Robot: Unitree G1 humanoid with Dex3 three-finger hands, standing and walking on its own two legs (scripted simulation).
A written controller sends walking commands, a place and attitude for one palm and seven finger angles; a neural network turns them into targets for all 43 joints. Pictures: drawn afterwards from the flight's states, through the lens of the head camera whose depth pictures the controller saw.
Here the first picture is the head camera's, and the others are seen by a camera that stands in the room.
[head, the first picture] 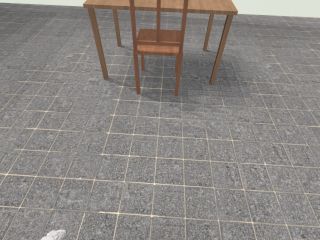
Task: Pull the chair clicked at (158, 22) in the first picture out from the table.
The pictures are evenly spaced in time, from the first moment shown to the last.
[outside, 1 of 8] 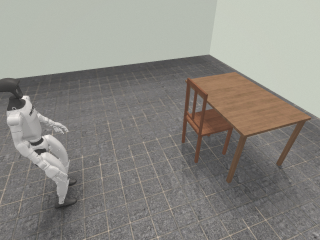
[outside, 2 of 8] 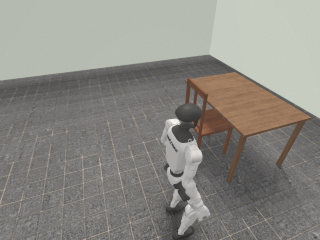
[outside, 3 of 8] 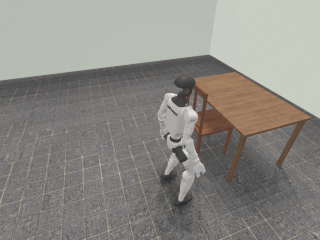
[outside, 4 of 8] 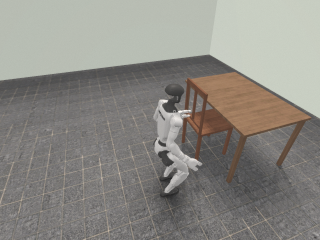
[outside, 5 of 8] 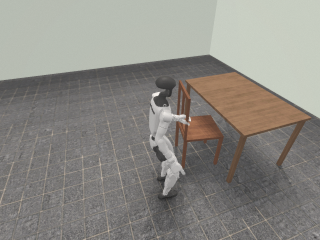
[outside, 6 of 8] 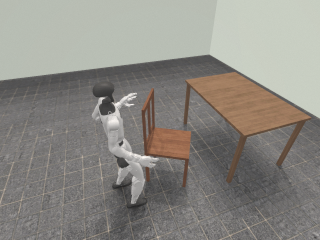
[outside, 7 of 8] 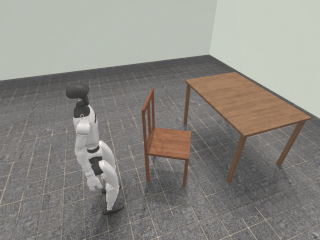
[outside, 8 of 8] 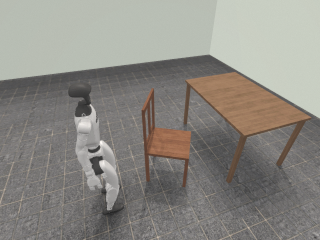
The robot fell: no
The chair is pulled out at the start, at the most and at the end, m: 0.00 0.57 0.57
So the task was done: yes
